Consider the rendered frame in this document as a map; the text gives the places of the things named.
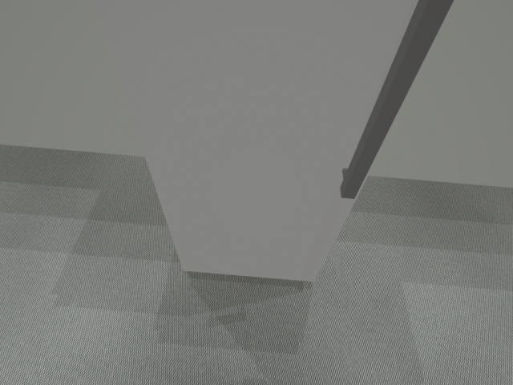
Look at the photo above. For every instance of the handle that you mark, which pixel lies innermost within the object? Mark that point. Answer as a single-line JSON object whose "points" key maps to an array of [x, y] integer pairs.
{"points": [[423, 27]]}

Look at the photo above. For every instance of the fridge door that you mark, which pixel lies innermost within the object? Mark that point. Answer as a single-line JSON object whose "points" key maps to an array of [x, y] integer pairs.
{"points": [[247, 111]]}

